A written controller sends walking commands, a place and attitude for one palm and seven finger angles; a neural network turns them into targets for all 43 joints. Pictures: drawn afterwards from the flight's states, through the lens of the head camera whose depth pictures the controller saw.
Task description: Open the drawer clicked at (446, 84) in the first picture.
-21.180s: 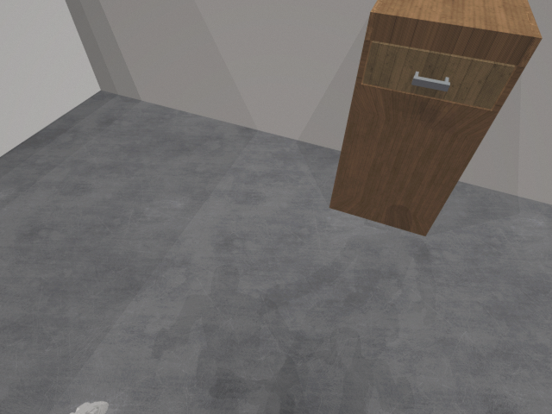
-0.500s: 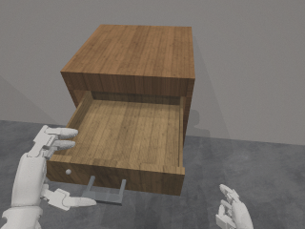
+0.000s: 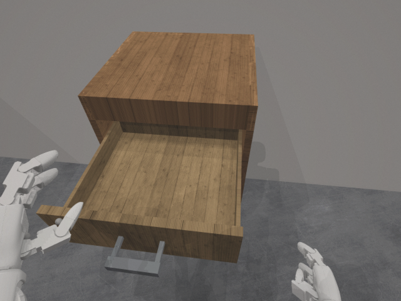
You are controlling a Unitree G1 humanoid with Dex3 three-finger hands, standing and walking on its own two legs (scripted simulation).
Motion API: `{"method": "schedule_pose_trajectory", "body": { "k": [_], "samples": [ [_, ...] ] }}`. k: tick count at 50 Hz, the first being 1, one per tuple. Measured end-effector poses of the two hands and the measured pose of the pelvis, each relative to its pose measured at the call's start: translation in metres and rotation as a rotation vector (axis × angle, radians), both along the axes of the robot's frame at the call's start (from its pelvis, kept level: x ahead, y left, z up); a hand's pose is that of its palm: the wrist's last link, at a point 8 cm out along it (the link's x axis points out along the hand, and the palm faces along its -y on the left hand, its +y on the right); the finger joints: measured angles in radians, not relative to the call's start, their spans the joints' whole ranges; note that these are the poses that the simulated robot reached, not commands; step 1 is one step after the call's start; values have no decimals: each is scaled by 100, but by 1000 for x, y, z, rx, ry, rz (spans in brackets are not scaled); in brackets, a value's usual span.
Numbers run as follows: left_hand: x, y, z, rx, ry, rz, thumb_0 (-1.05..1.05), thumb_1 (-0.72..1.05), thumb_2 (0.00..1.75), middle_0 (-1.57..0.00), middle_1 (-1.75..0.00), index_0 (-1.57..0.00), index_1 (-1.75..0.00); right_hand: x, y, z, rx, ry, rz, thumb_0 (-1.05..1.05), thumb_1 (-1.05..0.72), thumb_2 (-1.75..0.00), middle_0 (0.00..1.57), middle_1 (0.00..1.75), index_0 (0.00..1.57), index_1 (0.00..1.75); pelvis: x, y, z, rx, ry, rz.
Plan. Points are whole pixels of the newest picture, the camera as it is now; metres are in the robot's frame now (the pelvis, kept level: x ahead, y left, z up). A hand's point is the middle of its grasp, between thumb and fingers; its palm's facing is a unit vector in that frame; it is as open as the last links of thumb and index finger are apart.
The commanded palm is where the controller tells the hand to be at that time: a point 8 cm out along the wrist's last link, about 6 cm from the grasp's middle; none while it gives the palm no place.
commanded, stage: draw the hand back to the body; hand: left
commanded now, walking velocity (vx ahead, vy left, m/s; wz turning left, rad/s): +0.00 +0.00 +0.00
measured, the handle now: (136, 255) +0.21 +0.17 -0.03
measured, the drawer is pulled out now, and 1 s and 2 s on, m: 0.30 0.30 0.30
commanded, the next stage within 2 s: step back with the hand held close in 0.30 s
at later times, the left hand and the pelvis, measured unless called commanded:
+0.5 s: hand (52, 218) +0.18 +0.24 +0.17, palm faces +0.41 -0.79 -0.45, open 7.5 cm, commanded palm +0.12 +0.28 +0.17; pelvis -0.01 -0.01 +0.00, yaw +0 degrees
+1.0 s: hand (38, 258) +0.13 +0.24 +0.15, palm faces +0.38 -0.79 -0.48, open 7.5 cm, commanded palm +0.07 +0.28 +0.17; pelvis -0.06 +0.00 -0.02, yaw +1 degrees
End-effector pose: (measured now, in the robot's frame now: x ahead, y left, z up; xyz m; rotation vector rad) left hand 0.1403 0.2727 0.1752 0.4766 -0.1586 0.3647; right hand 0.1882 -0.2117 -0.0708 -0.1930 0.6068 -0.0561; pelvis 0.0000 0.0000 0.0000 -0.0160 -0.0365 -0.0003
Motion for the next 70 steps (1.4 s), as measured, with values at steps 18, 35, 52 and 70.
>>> {"method": "schedule_pose_trajectory", "body": {
  "k": [18, 35, 52, 70],
  "samples": [
    [-5, -1, -1, -6, 12, 24, 1, 85, 89, -22, -32, -21, -32, -4, 4, -4, 18, 16, 18, 1, -91, -90, 20, 30, 20, 30, -3, -4, 0, 3, -7, 7],
    [1, -2, -7, 78, 53, -99, 2, 88, 90, -21, -30, -21, -30, -44, -24, -5, -42, 101, -127, 1, -91, -90, 20, 30, 20, 30, -25, 6, -3, 12, 72, -11],
    [-57, -1, -7, 70, -62, -14, 2, 88, 90, -21, -30, -21, -30, -87, -11, -19, -56, 80, -63, 1, -91, -90, 20, 30, 20, 30, -65, -1, -19, 8, 66, 17],
    [-101, -20, 2, 87, -50, -73, 2, 89, 90, -21, -30, -20, -30, -147, -22, -15, -9, 70, -51, 1, -90, -90, 20, 30, 20, 30, -126, -18, -11, 6, 69, -37]
  ]
}}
